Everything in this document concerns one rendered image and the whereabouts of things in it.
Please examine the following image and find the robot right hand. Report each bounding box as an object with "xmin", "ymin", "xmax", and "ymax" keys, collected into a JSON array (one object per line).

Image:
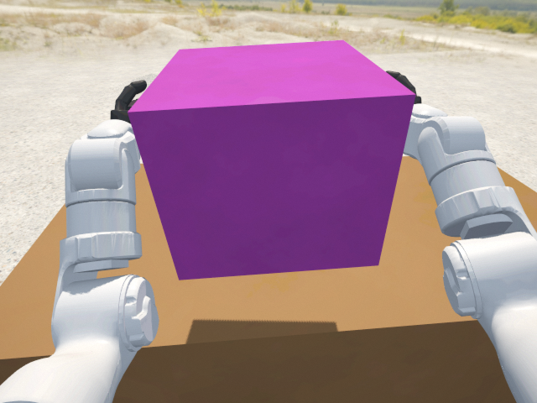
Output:
[{"xmin": 386, "ymin": 71, "xmax": 422, "ymax": 104}]

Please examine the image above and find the robot right forearm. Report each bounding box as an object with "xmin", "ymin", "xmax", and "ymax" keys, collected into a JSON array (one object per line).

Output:
[{"xmin": 403, "ymin": 104, "xmax": 537, "ymax": 241}]

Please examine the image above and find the robot left hand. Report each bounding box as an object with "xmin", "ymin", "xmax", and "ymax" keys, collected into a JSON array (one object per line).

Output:
[{"xmin": 110, "ymin": 80, "xmax": 147, "ymax": 124}]

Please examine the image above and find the robot left forearm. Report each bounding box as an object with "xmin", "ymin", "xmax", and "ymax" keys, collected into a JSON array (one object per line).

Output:
[{"xmin": 51, "ymin": 119, "xmax": 142, "ymax": 345}]

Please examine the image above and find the right robot upper arm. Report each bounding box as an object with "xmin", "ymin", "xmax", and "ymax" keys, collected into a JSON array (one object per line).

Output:
[{"xmin": 442, "ymin": 230, "xmax": 537, "ymax": 403}]

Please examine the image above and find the left robot upper arm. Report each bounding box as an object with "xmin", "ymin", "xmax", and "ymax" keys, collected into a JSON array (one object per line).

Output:
[{"xmin": 0, "ymin": 275, "xmax": 159, "ymax": 403}]

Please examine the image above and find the carton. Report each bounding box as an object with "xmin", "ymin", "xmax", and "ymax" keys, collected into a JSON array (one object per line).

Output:
[{"xmin": 128, "ymin": 40, "xmax": 416, "ymax": 280}]

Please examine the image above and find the pedestal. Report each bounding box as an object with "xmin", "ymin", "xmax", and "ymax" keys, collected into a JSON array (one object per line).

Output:
[{"xmin": 0, "ymin": 156, "xmax": 537, "ymax": 403}]

